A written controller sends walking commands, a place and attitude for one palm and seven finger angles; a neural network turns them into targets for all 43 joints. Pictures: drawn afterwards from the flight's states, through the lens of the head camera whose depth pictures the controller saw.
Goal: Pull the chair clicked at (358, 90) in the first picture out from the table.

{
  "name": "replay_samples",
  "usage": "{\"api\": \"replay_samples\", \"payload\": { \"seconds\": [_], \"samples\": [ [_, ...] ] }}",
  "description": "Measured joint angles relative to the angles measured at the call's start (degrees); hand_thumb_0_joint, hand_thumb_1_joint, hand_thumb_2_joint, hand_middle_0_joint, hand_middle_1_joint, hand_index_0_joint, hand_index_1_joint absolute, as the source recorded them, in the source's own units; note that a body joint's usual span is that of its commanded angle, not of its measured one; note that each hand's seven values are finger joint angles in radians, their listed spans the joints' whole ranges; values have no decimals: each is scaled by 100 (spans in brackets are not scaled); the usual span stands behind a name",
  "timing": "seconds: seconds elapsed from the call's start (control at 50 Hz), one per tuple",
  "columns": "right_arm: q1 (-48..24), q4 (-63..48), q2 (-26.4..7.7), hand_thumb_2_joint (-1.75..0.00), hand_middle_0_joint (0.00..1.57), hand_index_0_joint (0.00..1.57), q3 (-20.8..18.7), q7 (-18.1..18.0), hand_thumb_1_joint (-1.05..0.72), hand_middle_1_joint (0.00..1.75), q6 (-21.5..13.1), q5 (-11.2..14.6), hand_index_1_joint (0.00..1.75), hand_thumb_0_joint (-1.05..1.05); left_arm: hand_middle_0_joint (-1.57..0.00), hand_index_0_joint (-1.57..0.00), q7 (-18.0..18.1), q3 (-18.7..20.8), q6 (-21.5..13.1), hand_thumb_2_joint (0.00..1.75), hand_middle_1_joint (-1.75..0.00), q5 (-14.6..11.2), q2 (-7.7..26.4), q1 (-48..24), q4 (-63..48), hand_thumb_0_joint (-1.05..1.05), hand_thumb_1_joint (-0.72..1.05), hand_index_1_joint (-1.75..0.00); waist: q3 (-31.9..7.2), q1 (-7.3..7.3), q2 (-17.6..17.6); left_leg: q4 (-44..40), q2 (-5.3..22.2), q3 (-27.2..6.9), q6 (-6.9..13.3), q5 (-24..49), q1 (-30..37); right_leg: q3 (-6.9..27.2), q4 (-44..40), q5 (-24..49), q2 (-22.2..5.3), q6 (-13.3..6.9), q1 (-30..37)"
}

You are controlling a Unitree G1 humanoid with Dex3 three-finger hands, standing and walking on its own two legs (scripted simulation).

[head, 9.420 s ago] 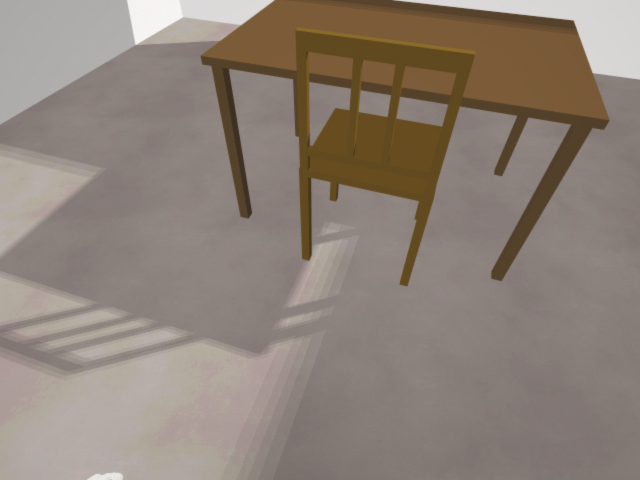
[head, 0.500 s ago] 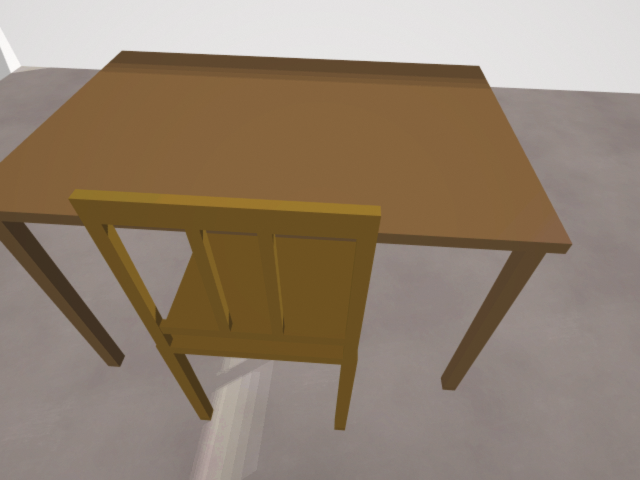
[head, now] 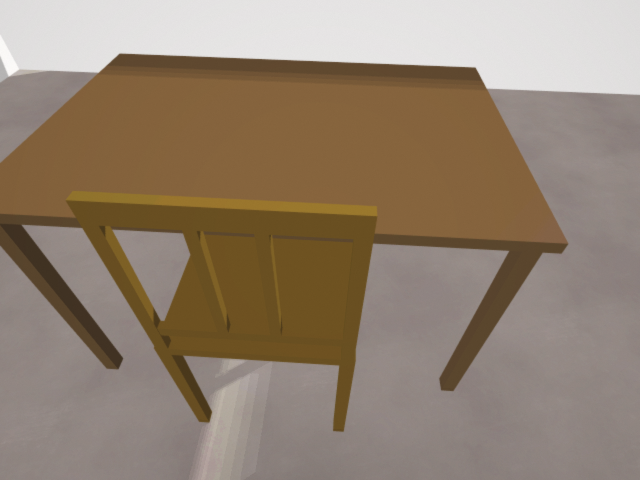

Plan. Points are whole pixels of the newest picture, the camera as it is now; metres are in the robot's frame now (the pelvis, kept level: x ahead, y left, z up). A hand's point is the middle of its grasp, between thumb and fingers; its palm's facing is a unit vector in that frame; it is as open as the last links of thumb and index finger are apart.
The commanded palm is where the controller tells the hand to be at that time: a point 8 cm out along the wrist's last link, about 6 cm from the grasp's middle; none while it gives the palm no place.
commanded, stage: look again from close up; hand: left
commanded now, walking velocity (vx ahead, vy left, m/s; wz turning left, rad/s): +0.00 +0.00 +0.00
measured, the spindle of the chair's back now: (210, 285) +0.44 +0.23 -0.08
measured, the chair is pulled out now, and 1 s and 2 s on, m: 0.00 0.00 0.00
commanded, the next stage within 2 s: raise the hand toward the chair's back in 0.36 s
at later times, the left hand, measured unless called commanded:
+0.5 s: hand out of the picture -0.02 +0.15 -0.17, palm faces +0.12 -0.98 -0.16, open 7.4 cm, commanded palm +0.09 +0.20 -0.07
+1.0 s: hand out of the picture +0.13 +0.16 -0.07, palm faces +0.06 -1.00 -0.03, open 10.2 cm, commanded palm +0.12 +0.22 -0.06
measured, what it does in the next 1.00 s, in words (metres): lowers itself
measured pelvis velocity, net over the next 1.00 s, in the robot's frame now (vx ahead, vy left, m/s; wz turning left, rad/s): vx -0.05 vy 0.00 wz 0.01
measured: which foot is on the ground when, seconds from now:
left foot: down 0.00-1.00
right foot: down 0.00-1.00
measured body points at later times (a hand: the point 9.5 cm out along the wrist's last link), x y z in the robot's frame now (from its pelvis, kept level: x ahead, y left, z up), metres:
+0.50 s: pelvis -0.01 +0.00 +0.00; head +0.00 +0.00 +0.45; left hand -0.03 +0.20 -0.16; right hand -0.03 -0.20 -0.17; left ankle +0.00 +0.13 -0.74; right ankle -0.03 -0.09 -0.74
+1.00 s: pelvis -0.05 +0.00 -0.11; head +0.00 +0.01 +0.34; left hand +0.12 +0.22 -0.07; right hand +0.21 -0.21 -0.13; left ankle +0.00 +0.13 -0.74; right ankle -0.03 -0.09 -0.74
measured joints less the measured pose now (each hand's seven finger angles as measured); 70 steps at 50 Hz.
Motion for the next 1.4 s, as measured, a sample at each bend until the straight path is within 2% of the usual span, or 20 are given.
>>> {"api": "replay_samples", "payload": {
  "seconds": [0.48, 0.5, 0.52, 0.56, 0.58, 0.62, 0.68, 0.74, 0.78, 0.82, 0.86, 0.92, 0.96, 1.02, 1.08, 1.12, 1.18, 1.26, 1.32, 1.4],
  "samples": [
    [26, -39, 5, -90, 20, 20, 10, 19, -91, 30, 10, -7, 30, 1, -20, -20, 29, -22, -40, 90, -30, 16, -16, 1, -14, 1, 91, -30, -2, 8, 43, 152, 57, -53, -26, -22, -155, -43, 4, 29, 56, -21, -73],
    [34, -258, -35, -90, 20, 20, 8, -18, -91, 30, -37, -11, 30, 1, -20, -20, 15, 37, 249, 90, -30, -276, -44, 230, -839, 1, 91, -30, 100, -19, 88, 267, 88, -65, -28, -70, -204, -49, 33, 39, 83, -15, -87],
    [71, -471, -105, -90, 20, 20, 40, -138, -92, 30, -255, -36, 30, 1, -20, -20, 143, 45, 404, 90, -30, -352, 14, 499, -1826, 3, 93, -30, 229, 13, 96, 289, 93, -23, -34, -88, -166, -7, 101, 34, 79, -16, -94],
    [226, -865, -352, -90, 20, 20, 29, -201, -94, 30, -834, 40, 30, 4, -20, -20, 358, 39, 294, 89, -30, -526, 273, 818, -3255, 6, 96, -30, 283, 41, 129, 321, 29, 21, -8, -68, -229, 30, 335, -41, 1, -11, -251],
    [274, -1079, -506, -90, 20, 20, 26, -201, -94, 30, -1089, 102, 30, 4, -20, -20, 394, 10, 211, 89, -30, -630, 388, 860, -3858, 6, 97, -30, 269, 28, 173, 394, -12, -1, 21, -68, -325, 6, 462, -91, -45, 2, -354],
    [184, -1447, -830, -90, 20, 20, 20, -214, -94, 30, -1473, 154, 30, 4, -19, -19, 387, -28, -163, 88, -30, -790, 508, 732, -4672, 6, 95, -29, 191, -82, 264, 660, -77, -73, 75, -111, -652, -66, 762, -197, -128, 36, -654],
    [-164, -2003, -1169, -90, 20, 20, -127, -123, -93, 30, -1819, 55, 30, 4, -18, -18, 60, -46, -1043, 86, -29, -949, 460, 185, -5187, 5, 89, -28, -161, -213, 255, 1362, -127, -112, 105, -302, -1565, -91, 1543, -451, -230, 49, -1578],
    [-593, -2547, -1244, -90, 20, 20, -336, 69, -93, 30, -1912, 19, 30, 3, -17, -17, -660, 15, -2085, 84, -28, -1126, 205, -291, -5271, 3, 81, -27, -523, -183, 28, 2177, -71, 2, 69, -597, -2475, 48, 2449, -751, -243, 5, -2578],
    [-863, -2916, -1221, -90, 20, 20, -441, 193, -92, 30, -1869, 0, 30, 3, -17, -17, -1179, 52, -2751, 82, -27, -1152, 34, -372, -5333, 3, 76, -27, -728, -155, -151, 2785, -14, 66, 63, -844, -3057, 131, 3086, -990, -231, -17, -3203],
    [-1104, -3292, -1173, -90, 20, 20, -528, 290, -92, 30, -1707, 3, 30, 2, -17, -17, -1424, 95, -3070, 80, -27, -1030, -56, -265, -5472, 2, 71, -26, -845, -103, -262, 3334, 35, 67, 61, -993, -3514, 174, 3670, -1231, -204, -46, -3682],
    [-1297, -3645, -1098, -90, 20, 20, -544, 320, -92, 30, -1475, 59, 30, 2, -17, -17, -1434, 74, -2967, 78, -26, -969, -54, -16, -5683, 2, 65, -26, -865, -38, -328, 3821, 51, 56, 50, -1262, -3835, 181, 4126, -1440, -215, -36, -3986],
    [-1447, -4072, -961, -90, 20, 20, -443, 254, -91, 30, -1212, 92, 30, 2, -17, -17, -1231, 25, -2536, 75, -25, -891, 94, 450, -6102, 2, 57, -25, -846, 105, -296, 4279, 64, -48, 26, -1477, -4179, 93, 4523, -1632, -219, -79, -4259],
    [-1472, -4216, -835, -90, 20, 20, -323, 180, -91, 30, -1121, 81, 30, 2, -17, -16, -1103, 66, -2372, 73, -24, -910, 229, 711, -6395, 2, 52, -24, -807, 202, -214, 4465, 79, -161, 14, -1543, -4327, -12, 4631, -1691, -204, -107, -4330],
    [-1416, -4198, -646, -90, 20, 20, -82, 69, -91, 30, -1095, 49, 30, 1, -16, -15, -1079, 206, -2404, 70, -23, -1013, 399, 855, -6753, 2, 45, -23, -790, 318, -64, 4624, 92, -335, -4, -1570, -4517, -179, 4669, -1709, -179, -129, -4400],
    [-1322, -3976, -506, -90, 20, 20, 159, -2, -91, 30, -1141, 49, 30, 1, -15, -14, -1306, 309, -2494, 67, -22, -1158, 468, 604, -6880, 2, 38, -22, -767, 365, 93, 4717, 98, -471, -13, -1553, -4683, -308, 4664, -1681, -160, -142, -4473],
    [-1242, -3796, -431, -90, 20, 20, 280, -35, -91, 30, -1144, 75, 30, 1, -14, -14, -1514, 338, -2394, 65, -21, -1231, 479, 345, -6847, 2, 33, -21, -747, 346, 166, 4736, 105, -505, -12, -1532, -4754, -340, 4650, -1648, -148, -142, -4520],
    [-1055, -3587, -351, -90, 20, 21, 346, -79, -90, 30, -1083, 119, 30, 1, -13, -13, -1717, 351, -2013, 62, -20, -1308, 492, 76, -6756, 1, 26, -20, -729, 239, 227, 4673, 115, -483, -1, -1491, -4753, -319, 4577, -1589, -138, -126, -4528],
    [-762, -3431, -369, -90, 21, 21, 239, -124, -90, 30, -1001, 152, 30, 2, -13, -12, -1582, 431, -1616, 58, -19, -1339, 506, 85, -6683, 1, 17, -18, -718, 44, 245, 4455, 133, -373, 36, -1432, -4572, -215, 4379, -1493, -119, -88, -4407],
    [-572, -3368, -482, -90, 21, 21, 95, -156, -90, 30, -1012, 155, 30, 2, -12, -12, -1354, 539, -1675, 55, -18, -1337, 517, 215, -6672, 1, 10, -17, -730, -61, 210, 4292, 142, -293, 57, -1393, -4434, -140, 4235, -1432, -108, -62, -4312],
    [-449, -3310, -711, -90, 20, 21, -85, -172, -90, 30, -1088, 157, 30, 2, -11, -11, -1198, 658, -2005, 51, -16, -1329, 562, 329, -6635, 1, 1, -16, -742, -143, 170, 4189, 135, -248, 79, -1374, -4343, -98, 4134, -1398, -112, -36, -4237]
  ]
}}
